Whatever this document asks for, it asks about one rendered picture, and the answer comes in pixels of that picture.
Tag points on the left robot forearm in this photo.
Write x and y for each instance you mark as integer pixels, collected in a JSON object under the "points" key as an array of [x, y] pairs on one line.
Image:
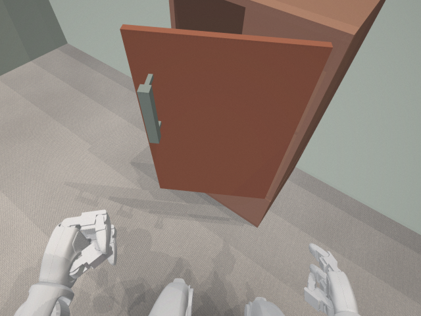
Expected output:
{"points": [[47, 299]]}

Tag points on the handle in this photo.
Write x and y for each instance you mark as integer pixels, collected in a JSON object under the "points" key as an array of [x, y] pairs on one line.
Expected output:
{"points": [[148, 109]]}

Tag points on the left robot thigh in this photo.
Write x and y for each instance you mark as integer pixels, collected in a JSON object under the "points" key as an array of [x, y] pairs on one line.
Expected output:
{"points": [[175, 300]]}

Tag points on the right robot hand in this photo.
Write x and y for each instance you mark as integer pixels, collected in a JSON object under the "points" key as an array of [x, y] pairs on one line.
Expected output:
{"points": [[335, 294]]}

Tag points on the robot thigh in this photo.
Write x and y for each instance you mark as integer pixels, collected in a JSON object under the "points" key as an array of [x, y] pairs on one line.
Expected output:
{"points": [[175, 300], [262, 308]]}

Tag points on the left robot hand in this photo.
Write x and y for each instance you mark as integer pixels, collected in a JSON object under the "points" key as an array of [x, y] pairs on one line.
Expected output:
{"points": [[60, 263]]}

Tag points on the right robot thigh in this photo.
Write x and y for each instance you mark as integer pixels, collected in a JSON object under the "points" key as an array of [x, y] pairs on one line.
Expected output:
{"points": [[262, 308]]}

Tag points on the cupboard door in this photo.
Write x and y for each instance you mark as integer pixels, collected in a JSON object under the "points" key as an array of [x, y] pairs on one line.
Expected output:
{"points": [[229, 104]]}

